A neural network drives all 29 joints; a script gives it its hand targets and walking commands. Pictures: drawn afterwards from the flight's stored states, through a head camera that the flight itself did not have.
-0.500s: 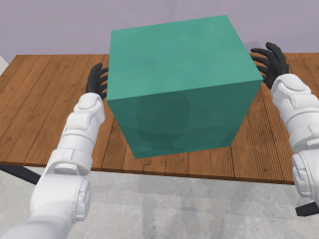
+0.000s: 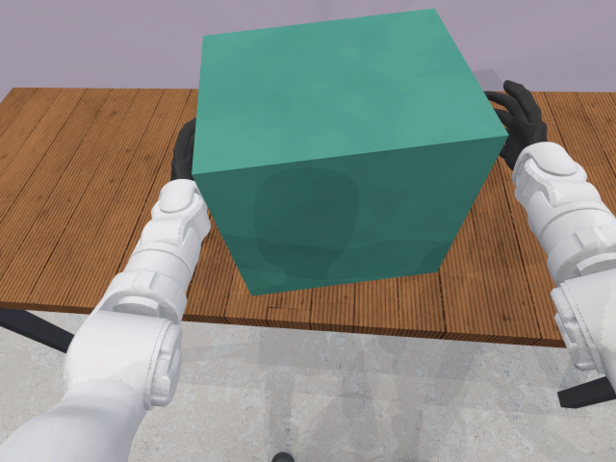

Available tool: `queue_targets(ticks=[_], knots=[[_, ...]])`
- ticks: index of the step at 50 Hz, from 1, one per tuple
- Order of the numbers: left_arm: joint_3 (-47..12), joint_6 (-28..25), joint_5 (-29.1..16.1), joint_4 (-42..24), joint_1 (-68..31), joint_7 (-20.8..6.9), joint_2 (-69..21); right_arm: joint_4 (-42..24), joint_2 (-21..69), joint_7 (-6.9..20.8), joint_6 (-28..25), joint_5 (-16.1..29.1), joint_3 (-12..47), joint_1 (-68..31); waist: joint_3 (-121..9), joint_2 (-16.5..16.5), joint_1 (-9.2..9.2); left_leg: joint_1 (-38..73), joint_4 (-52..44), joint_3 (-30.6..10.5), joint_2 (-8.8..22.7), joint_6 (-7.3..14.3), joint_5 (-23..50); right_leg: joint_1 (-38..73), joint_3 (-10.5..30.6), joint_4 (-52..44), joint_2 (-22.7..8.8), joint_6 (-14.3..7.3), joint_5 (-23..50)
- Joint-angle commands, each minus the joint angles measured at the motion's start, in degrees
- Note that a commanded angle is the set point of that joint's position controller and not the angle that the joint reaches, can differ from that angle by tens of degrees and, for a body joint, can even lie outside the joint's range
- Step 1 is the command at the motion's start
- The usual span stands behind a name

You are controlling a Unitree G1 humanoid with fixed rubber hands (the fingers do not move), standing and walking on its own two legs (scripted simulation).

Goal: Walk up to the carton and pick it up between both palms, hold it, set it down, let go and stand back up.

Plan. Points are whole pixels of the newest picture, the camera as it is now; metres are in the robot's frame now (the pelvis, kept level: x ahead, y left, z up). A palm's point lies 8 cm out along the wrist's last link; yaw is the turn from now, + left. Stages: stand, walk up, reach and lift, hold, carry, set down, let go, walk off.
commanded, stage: reach and lift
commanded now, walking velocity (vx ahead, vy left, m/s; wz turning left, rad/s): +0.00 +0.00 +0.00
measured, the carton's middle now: (333, 167) +0.49 +0.05 +0.08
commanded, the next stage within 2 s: none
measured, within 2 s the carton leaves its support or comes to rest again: neither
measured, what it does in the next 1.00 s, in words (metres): stands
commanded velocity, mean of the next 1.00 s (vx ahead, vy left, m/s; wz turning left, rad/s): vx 0.00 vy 0.00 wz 0.00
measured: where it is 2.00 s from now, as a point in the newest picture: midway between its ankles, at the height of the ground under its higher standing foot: outside the picture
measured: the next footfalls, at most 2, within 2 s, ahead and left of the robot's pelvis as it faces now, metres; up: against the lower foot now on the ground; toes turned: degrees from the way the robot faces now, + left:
none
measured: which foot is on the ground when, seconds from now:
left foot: down 0.00-1.00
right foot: down 0.00-1.00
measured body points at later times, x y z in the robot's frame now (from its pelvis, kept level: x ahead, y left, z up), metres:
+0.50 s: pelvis +0.00 +0.00 +0.01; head +0.10 +0.01 +0.45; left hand +0.46 +0.23 +0.09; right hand +0.52 -0.14 +0.10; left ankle +0.02 +0.16 -0.72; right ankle +0.01 -0.10 -0.72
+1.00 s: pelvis +0.01 +0.01 +0.01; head +0.10 +0.00 +0.45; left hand +0.45 +0.23 +0.09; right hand +0.52 -0.14 +0.11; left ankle +0.02 +0.16 -0.72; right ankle +0.01 -0.10 -0.72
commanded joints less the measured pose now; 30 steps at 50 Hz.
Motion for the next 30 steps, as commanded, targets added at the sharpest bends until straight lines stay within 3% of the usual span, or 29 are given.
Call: queue_targets(ticks=[1,5,6,8,13,16,17,22,26,30], knots=[[1.4,-3.8,2.0,-13.7,-33.8,0.1,7.2,-11.2,-9.0,-0.3,-3.7,-2.2,-5.0,-32.5,-48.8,-2.8,-0.97,24.0,2.1,5.9,-3.9,-0.4,19.8,26.9,-3.5,1.5,0.4,4.5,29.1],[1.4,-4.3,3.2,-15.2,-34.9,0.1,3.7,-12.9,-6.7,-0.6,-3.9,-5.4,-8.1,-33.9,-50.5,-1.4,-1.80,25.8,2.2,5.7,-3.9,-1.1,21.2,25.7,-4.1,0.9,0.6,4.2,29.8],[2.0,-4.2,3.5,-15.3,-34.2,0.2,2.9,-14.0,-5.9,-0.5,-4.0,-6.2,-8.4,-34.3,-50.3,-2.8,-1.20,26.5,2.1,5.8,-3.8,-0.8,21.1,25.4,-4.3,0.3,0.8,4.1,28.7],[2.0,-4.4,4.3,-15.3,-34.5,-0.2,1.8,-14.4,-4.8,-1.2,-4.1,-8.3,-10.5,-33.7,-51.6,-2.5,-2.65,26.8,2.0,5.9,-4.0,-1.0,21.7,27.1,-4.2,0.2,0.4,4.3,31.5],[5.5,-3.9,8.5,-15.0,-32.1,-0.5,-0.2,-13.3,-2.5,-2.9,-4.3,-12.0,-12.8,-31.7,-49.3,-4.5,-3.28,26.7,-0.2,6.0,-4.1,-0.6,23.6,33.2,-3.8,-0.4,0.2,4.8,36.7],[6.6,-4.0,8.9,-16.2,-32.7,-0.1,-0.3,-15.9,-2.4,-3.0,-4.5,-13.2,-13.8,-32.8,-50.4,-5.5,-2.79,25.4,-1.6,6.5,-4.1,-0.5,22.5,35.6,-3.6,-0.6,0.0,5.0,36.9],[6.5,-4.1,9.1,-16.9,-33.4,0.1,-0.7,-15.8,-1.7,-2.9,-4.3,-13.5,-14.2,-32.1,-50.4,-4.8,-3.12,26.0,-2.0,6.5,-4.0,-0.6,22.0,35.4,-3.6,-0.9,-0.1,4.9,36.0],[7.0,-4.1,10.1,-16.6,-33.9,1.2,-2.1,-15.9,-1.2,-1.6,-4.3,-13.7,-14.2,-32.5,-49.4,-3.0,-1.47,28.3,-1.9,6.6,-3.8,-1.0,22.8,33.1,-3.8,-2.0,-0.1,4.1,33.0],[6.4,-3.9,10.4,-17.7,-32.9,1.5,-3.2,-16.7,-1.4,-1.8,-5.3,-13.7,-14.6,-32.4,-50.0,-2.4,-1.53,30.4,-1.5,6.6,-3.6,-1.5,26.4,32.7,-4.3,-2.2,0.4,4.0,35.8],[7.9,-4.0,11.3,-15.9,-33.2,1.4,-3.3,-15.4,0.3,-1.2,-4.8,-13.6,-13.5,-32.2,-47.6,-2.7,-0.19,29.6,-1.8,6.8,-3.7,-0.9,25.7,33.7,-3.9,-2.1,0.1,4.2,35.7]])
